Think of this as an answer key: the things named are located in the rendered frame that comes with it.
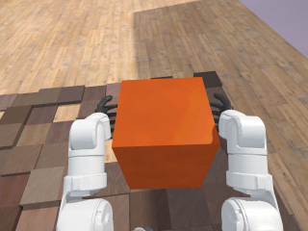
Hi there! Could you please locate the robot right upper arm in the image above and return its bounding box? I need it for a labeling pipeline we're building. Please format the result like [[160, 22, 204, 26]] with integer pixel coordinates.
[[221, 196, 283, 231]]

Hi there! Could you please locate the robot right hand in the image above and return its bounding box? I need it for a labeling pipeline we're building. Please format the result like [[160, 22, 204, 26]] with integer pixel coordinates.
[[209, 92, 234, 132]]

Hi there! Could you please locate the robot left upper arm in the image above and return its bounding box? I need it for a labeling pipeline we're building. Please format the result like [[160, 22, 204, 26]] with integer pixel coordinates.
[[57, 198, 114, 231]]

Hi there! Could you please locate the right robot forearm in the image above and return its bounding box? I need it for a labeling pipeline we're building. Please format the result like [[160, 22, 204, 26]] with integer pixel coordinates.
[[218, 110, 284, 231]]

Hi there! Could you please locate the carton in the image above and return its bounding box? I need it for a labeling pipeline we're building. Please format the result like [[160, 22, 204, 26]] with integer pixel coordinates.
[[112, 77, 220, 190]]

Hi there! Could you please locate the robot left hand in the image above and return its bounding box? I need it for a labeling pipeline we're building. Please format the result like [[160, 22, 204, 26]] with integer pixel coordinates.
[[94, 95, 118, 133]]

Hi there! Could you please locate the left robot forearm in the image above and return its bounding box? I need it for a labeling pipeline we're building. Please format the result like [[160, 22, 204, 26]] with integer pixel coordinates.
[[56, 113, 112, 231]]

